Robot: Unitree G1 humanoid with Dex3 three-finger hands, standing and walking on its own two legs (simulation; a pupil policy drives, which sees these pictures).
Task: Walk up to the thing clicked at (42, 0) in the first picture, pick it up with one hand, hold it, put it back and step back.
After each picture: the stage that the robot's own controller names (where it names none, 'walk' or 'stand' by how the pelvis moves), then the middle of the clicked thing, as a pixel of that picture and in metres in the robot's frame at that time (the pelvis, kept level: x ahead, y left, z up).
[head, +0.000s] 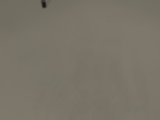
stand; out of the picture +2.33 +0.59 -0.65
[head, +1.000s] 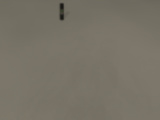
walk; (61, 11) +2.22 +0.25 -0.63
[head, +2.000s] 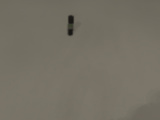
walk; (70, 25) +1.57 +0.07 -0.64
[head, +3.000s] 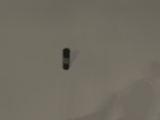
walk; (66, 59) +1.07 +0.10 -0.65
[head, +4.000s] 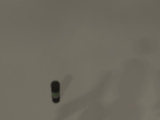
walk; (55, 92) +0.68 +0.15 -0.65
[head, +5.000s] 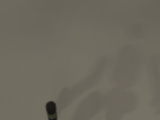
stand; (51, 112) +0.49 +0.16 -0.64
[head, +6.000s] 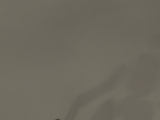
stand; out of the picture +0.43 +0.18 -0.65
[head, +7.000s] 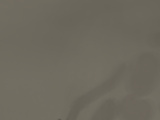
stand; out of the picture +0.42 +0.16 -0.65
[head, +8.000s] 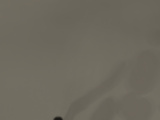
stand; out of the picture +0.44 +0.17 -0.66
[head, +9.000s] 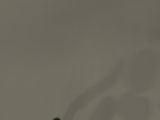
stand; out of the picture +0.42 +0.17 -0.66
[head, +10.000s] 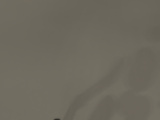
go down; out of the picture +0.42 +0.17 -0.66
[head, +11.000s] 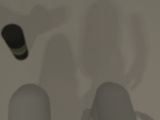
go down; (17, 45) +0.49 +0.23 -0.28
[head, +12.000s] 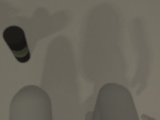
approach; (19, 47) +0.49 +0.23 -0.26
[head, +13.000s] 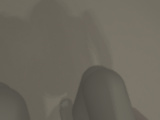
close in; out of the picture +0.48 +0.29 -0.17
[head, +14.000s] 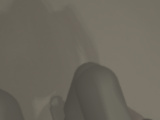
close; out of the picture +0.47 +0.30 -0.16
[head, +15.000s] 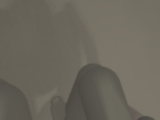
lift; out of the picture +0.42 +0.27 -0.17
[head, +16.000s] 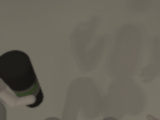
lift; (25, 85) +0.32 +0.18 +0.03
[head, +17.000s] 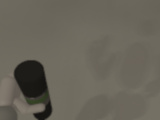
hold; (37, 95) +0.30 +0.15 +0.04
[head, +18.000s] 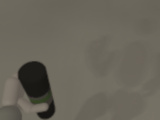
hold; (40, 94) +0.31 +0.14 +0.03
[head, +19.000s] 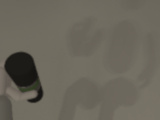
crouch; (28, 82) +0.36 +0.17 -0.03
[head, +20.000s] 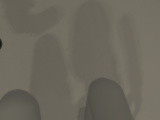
lower; out of the picture +0.50 +0.24 -0.05
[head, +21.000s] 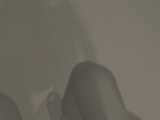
lower; out of the picture +0.46 +0.29 -0.17
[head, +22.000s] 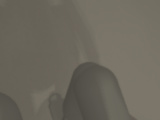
lower; out of the picture +0.46 +0.30 -0.17
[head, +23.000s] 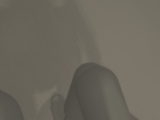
lower; out of the picture +0.45 +0.29 -0.17
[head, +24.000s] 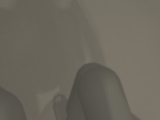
lower; out of the picture +0.44 +0.29 -0.17
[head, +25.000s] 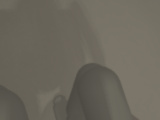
draw back; out of the picture +0.44 +0.27 -0.17
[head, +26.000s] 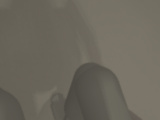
rise; out of the picture +0.44 +0.27 -0.17
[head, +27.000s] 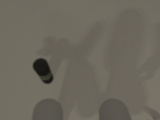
walk; (44, 72) +0.46 +0.19 -0.38
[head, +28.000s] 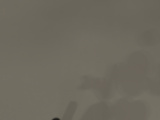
stand; out of the picture +0.41 +0.15 -0.60
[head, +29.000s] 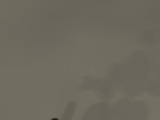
stand; out of the picture +0.41 +0.16 -0.60
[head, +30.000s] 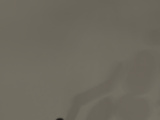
stand; out of the picture +0.41 +0.15 -0.63
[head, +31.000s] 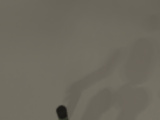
walk; (62, 116) +0.44 +0.13 -0.64
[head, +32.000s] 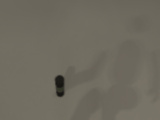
walk; (60, 86) +0.63 +0.12 -0.64
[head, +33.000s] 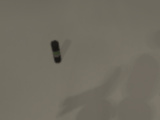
walk; (56, 52) +0.96 +0.26 -0.62
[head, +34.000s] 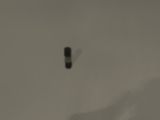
stand; (68, 58) +1.05 +0.14 -0.64
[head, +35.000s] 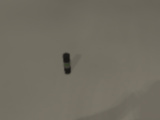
stand; (67, 64) +1.06 +0.15 -0.66
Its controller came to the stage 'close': yes
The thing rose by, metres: 0.68
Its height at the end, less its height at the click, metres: +0.00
